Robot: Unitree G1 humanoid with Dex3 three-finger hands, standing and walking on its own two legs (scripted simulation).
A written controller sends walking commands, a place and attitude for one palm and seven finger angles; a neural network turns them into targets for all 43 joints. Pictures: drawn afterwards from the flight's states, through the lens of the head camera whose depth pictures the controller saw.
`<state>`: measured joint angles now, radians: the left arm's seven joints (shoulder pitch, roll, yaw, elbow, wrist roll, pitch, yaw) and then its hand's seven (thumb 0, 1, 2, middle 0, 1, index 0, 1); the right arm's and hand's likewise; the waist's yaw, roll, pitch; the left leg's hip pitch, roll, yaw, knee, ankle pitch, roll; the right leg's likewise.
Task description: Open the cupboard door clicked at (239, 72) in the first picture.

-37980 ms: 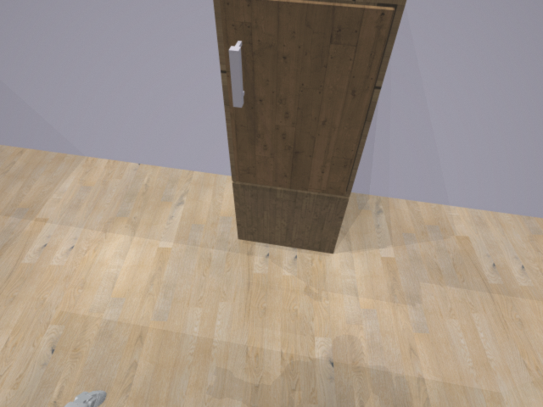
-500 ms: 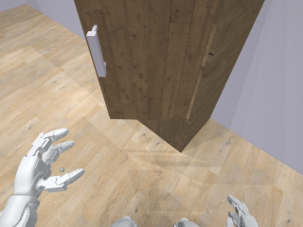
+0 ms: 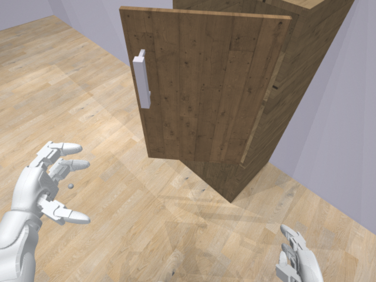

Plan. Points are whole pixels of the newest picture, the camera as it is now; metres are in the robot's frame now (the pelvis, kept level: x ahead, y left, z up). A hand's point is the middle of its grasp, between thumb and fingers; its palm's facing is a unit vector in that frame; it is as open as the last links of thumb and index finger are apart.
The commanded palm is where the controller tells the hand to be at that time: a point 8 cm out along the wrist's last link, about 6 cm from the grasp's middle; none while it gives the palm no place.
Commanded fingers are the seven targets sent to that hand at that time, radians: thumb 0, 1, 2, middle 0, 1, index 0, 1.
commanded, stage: raise the hand with hooked fingers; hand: left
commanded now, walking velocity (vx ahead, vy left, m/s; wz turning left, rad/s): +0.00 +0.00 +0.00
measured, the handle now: (144, 79) +0.60 +0.18 +0.09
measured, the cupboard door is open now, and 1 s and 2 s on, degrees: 40 40 40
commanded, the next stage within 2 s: move the hooked fingers beside the handle in 0.76 s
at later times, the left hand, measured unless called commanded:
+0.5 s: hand (67, 164) +0.30 +0.26 +0.11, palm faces +0.03 -1.00 -0.01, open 14.0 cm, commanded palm +0.26 +0.31 +0.11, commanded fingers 0.00 -0.50 0.30 -0.30 -1.20 -0.30 -1.20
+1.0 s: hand (73, 161) +0.30 +0.25 +0.10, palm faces +0.06 -1.00 -0.01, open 14.0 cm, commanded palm +0.29 +0.30 +0.11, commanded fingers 0.00 -0.50 0.30 -0.30 -1.20 -0.30 -1.20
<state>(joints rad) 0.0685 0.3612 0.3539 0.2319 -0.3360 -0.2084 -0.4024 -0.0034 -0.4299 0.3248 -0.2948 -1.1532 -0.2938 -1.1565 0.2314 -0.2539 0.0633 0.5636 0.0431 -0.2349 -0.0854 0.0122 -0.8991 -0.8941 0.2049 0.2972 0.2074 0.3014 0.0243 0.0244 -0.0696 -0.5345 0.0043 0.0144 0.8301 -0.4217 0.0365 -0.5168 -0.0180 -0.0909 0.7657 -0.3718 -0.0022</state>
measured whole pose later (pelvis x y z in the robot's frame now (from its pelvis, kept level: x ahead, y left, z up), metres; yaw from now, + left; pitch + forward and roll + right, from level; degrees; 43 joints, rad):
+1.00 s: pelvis +0.00 -0.02 +0.01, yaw +0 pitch +6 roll -1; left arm -0.17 0.42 0.43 0.50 -0.33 -0.19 -0.48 -0.01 -0.50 0.30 -0.30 -1.20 -0.30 -1.20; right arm 0.26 -0.28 0.06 0.61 0.05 -0.21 -0.11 0.01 -0.90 -0.89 0.21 0.30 0.21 0.30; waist 0.02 0.03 -0.04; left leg -0.46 0.01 0.02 0.73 -0.37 0.01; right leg -0.46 0.00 -0.09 0.69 -0.33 -0.03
